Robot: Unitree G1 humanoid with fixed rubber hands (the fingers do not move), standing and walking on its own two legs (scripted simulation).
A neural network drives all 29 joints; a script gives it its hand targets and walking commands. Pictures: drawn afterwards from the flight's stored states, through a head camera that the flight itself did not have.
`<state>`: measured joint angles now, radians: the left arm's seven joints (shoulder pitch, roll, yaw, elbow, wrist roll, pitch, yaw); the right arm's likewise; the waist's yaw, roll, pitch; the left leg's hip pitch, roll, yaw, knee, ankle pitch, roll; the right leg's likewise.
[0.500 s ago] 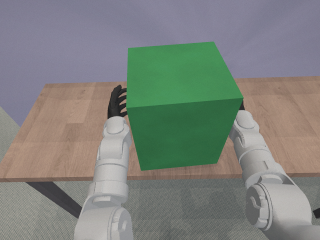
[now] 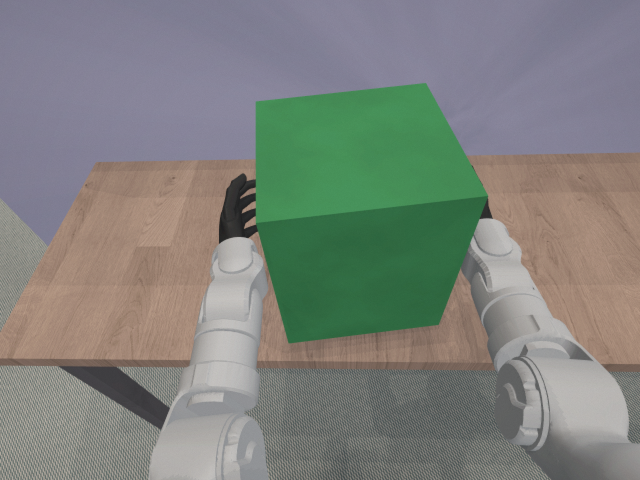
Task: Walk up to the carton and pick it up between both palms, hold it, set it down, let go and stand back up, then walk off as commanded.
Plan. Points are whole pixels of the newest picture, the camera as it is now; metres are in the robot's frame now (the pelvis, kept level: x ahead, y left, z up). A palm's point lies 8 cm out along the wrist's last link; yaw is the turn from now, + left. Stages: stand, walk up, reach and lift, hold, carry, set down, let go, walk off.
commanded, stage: set down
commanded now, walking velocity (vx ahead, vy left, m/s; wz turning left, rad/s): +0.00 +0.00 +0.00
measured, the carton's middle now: (353, 220) +0.41 +0.03 +0.08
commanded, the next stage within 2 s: none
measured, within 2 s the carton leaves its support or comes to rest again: rests again in 1.40 s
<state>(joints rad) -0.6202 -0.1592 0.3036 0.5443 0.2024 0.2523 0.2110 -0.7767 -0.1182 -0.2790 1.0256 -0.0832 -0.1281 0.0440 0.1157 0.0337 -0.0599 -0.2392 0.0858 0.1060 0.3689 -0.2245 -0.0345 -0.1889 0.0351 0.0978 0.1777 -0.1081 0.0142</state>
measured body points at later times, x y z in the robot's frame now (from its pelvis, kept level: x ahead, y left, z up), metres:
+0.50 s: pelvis +0.02 -0.03 +0.00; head +0.10 -0.05 +0.44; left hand +0.40 +0.16 +0.05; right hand +0.48 -0.14 +0.04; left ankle -0.04 +0.12 -0.74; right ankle -0.02 -0.14 -0.75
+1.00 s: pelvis -0.01 -0.02 -0.01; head +0.08 -0.03 +0.43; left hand +0.38 +0.17 +0.05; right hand +0.46 -0.12 +0.04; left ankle -0.05 +0.12 -0.75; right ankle -0.02 -0.14 -0.75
